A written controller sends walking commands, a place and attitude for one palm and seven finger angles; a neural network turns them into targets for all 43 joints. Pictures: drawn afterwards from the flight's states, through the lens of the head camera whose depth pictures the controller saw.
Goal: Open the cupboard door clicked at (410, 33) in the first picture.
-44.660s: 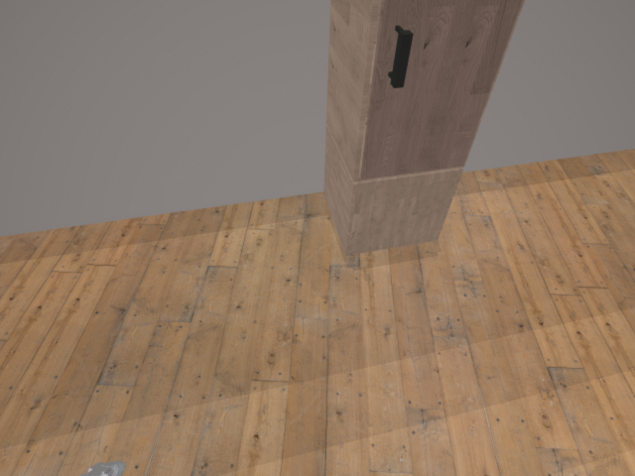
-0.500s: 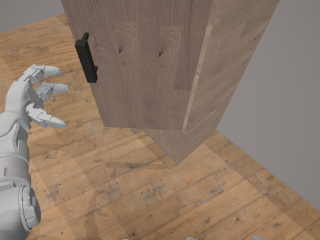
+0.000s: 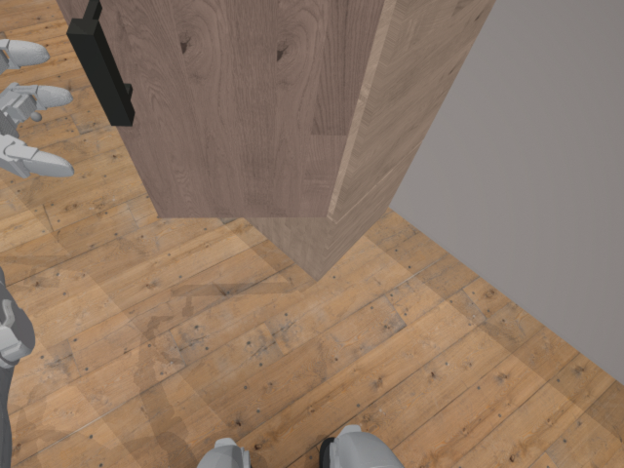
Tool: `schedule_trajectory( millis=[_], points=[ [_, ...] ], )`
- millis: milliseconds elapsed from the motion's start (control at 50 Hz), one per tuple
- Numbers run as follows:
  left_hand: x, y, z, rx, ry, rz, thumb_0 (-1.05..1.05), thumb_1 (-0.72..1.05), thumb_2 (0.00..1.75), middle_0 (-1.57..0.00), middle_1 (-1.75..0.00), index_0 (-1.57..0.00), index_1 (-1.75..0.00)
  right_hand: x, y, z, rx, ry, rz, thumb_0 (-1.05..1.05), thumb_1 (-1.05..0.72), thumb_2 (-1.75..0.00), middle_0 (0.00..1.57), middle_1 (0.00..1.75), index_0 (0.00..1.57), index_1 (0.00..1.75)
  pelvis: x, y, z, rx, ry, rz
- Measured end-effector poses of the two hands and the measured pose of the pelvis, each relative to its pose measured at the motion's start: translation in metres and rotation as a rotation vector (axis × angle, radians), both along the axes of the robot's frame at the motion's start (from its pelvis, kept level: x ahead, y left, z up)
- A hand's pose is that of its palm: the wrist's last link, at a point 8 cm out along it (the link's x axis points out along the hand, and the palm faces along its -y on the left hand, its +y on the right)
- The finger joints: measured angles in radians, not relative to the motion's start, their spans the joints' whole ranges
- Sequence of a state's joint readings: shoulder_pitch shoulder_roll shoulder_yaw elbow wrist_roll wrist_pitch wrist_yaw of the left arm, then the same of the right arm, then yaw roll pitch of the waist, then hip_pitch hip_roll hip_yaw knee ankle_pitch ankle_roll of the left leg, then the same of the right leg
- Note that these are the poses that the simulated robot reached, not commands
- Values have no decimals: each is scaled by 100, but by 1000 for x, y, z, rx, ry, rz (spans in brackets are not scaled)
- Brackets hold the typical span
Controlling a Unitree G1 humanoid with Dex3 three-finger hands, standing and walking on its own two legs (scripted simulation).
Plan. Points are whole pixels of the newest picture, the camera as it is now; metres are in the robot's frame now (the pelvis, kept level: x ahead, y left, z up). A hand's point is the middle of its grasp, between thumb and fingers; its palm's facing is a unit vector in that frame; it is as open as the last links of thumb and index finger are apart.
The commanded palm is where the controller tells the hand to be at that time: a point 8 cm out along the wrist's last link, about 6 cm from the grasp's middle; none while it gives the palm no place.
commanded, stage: move the hooked fingers beside the handle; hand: left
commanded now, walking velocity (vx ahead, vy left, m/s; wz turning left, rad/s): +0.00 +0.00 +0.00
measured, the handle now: (109, 66) +0.60 +0.22 +0.11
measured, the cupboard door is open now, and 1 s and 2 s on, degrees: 46 46 46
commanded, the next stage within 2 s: slide the fingers in behind the handle in 1.64 s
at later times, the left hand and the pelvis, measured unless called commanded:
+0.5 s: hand (50, 84) +0.55 +0.27 +0.12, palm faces -0.02 -1.00 +0.01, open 14.0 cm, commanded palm +0.54 +0.32 +0.11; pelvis +0.02 +0.01 -0.01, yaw -2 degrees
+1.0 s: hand (54, 94) +0.54 +0.27 +0.12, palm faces -0.01 -1.00 +0.01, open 14.0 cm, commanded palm +0.53 +0.31 +0.11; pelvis +0.02 +0.00 +0.00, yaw -1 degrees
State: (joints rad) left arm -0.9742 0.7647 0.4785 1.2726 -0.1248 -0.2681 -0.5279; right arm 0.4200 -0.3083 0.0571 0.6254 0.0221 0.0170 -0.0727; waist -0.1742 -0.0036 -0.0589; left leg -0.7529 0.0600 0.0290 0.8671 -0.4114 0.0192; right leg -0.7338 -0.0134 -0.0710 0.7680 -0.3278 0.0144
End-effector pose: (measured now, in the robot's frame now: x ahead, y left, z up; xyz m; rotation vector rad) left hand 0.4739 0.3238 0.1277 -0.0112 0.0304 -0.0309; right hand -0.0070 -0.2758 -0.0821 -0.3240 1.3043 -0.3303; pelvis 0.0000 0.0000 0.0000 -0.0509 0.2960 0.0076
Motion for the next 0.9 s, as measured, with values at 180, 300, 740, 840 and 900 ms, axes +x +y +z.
schedule_trajectory(
  millis=[180, 300, 740, 840, 900],
  points=[
    [33, -3, -1, 5, 10, -7, -1, -50, 30, -30, -120, -30, -120, -24, 11, 2, 6, 105, -48, 1, -91, -90, 20, 30, 20, 30, 7, 5, -3, -11, 45, -5],
    [51, -7, 0, -10, 13, 0, -1, -50, 30, -30, -120, -30, -120, -31, 20, 2, 22, 137, -78, 0, -91, -90, 20, 30, 20, 30, 13, 7, -4, -18, 66, -13],
    [53, 5, -13, 0, 14, 1, -1, -50, 30, -30, -120, -30, -120, -2, 19, 2, 31, 142, -57, 0, -91, -90, 20, 30, 20, 30, 27, 8, -4, -31, 83, -6],
    [51, -3, -11, 1, 8, 3, -1, -50, 30, -30, -120, -30, -120, 11, 16, 0, 30, 98, -40, 0, -91, -90, 20, 30, 20, 30, 27, 7, -4, -30, 73, -3],
    [49, -6, -9, -5, 1, 6, -1, -50, 30, -30, -120, -30, -120, 16, 15, -1, 35, 73, -35, 0, -91, -90, 20, 30, 20, 30, 26, 6, -4, -27, 66, -6]
  ],
)
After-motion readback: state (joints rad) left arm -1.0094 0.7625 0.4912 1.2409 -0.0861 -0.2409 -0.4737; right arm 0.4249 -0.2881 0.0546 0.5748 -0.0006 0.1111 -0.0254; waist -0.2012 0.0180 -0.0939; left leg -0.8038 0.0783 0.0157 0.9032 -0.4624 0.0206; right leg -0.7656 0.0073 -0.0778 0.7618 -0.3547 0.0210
